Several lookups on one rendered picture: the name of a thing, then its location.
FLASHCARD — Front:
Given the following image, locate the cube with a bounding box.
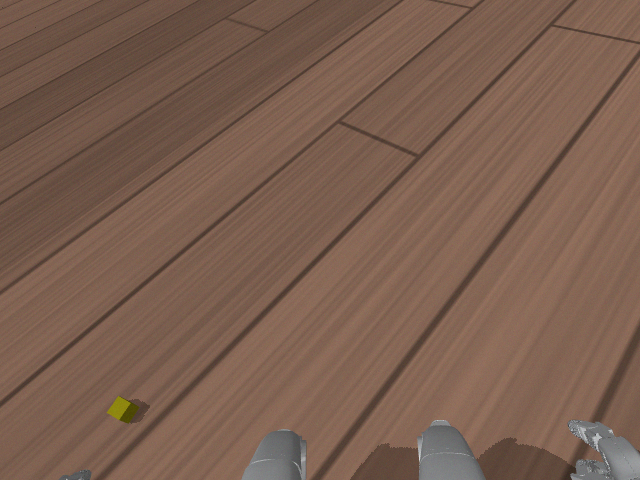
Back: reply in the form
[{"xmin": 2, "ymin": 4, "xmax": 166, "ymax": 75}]
[{"xmin": 107, "ymin": 396, "xmax": 140, "ymax": 424}]

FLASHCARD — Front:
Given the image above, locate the right robot hand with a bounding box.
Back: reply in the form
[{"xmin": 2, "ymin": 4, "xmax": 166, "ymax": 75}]
[{"xmin": 568, "ymin": 420, "xmax": 640, "ymax": 480}]

